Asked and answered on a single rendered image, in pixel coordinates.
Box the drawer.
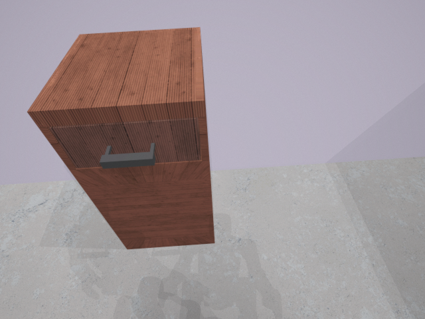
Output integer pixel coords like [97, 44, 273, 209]
[49, 117, 201, 168]

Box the handle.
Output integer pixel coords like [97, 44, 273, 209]
[100, 143, 155, 169]

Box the cabinet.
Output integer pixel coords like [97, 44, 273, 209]
[27, 27, 214, 249]

